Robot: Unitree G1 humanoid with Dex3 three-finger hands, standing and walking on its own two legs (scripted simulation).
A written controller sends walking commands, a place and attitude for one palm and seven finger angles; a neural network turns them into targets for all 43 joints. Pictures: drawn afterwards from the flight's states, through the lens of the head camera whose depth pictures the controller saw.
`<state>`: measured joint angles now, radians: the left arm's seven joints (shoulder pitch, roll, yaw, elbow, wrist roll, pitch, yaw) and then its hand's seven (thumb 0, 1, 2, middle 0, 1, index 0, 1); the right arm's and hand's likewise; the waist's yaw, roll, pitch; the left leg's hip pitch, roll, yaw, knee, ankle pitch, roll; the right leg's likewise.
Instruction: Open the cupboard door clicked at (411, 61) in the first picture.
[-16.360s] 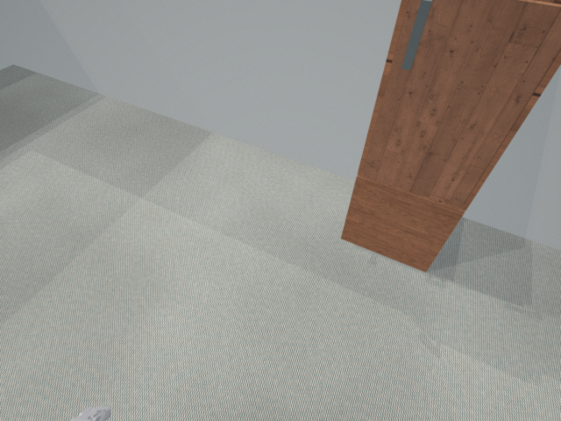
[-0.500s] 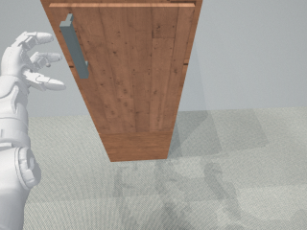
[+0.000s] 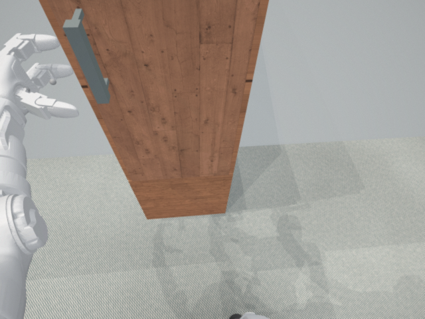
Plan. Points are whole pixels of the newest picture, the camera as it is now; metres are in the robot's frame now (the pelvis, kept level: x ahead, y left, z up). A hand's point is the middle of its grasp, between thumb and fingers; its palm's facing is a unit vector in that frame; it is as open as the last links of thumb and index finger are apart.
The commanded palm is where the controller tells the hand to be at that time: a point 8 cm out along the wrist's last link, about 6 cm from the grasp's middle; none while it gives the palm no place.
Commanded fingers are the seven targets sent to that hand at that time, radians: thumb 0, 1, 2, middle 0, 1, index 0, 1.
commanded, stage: move the hooked fingers beside the handle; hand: left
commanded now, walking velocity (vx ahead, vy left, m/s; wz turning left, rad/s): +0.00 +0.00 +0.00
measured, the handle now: (92, 59) +0.55 +0.19 +0.17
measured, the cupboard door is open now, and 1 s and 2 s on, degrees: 0 0 0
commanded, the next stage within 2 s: slide the fingers in behind the handle in 0.38 s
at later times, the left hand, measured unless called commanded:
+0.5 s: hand (45, 83) +0.48 +0.25 +0.17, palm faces +0.00 -1.00 -0.01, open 14.0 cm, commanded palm +0.46 +0.30 +0.17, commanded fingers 0.00 -0.50 0.30 -0.30 -1.20 -0.30 -1.20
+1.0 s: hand (69, 84) +0.48 +0.21 +0.17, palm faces +0.01 -1.00 -0.01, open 14.0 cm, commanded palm +0.46 +0.27 +0.17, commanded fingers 0.00 -0.50 0.30 -0.30 -1.20 -0.30 -1.20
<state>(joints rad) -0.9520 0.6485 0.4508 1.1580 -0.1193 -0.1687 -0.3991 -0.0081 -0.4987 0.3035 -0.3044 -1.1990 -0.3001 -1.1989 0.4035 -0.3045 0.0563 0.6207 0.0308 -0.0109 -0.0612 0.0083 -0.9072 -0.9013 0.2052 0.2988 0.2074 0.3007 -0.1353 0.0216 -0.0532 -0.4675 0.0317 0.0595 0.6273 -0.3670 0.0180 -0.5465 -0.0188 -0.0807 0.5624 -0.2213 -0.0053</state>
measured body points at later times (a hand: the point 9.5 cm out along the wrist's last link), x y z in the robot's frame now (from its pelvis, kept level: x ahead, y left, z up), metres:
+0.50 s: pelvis +0.00 +0.00 +0.00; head +0.08 +0.01 +0.44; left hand +0.48 +0.31 +0.17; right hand +0.05 -0.27 -0.11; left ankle -0.04 +0.10 -0.73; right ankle +0.03 -0.12 -0.73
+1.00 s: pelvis +0.01 +0.00 +0.00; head +0.07 +0.00 +0.45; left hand +0.48 +0.27 +0.17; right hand +0.05 -0.26 -0.11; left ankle -0.04 +0.10 -0.73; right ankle +0.03 -0.12 -0.73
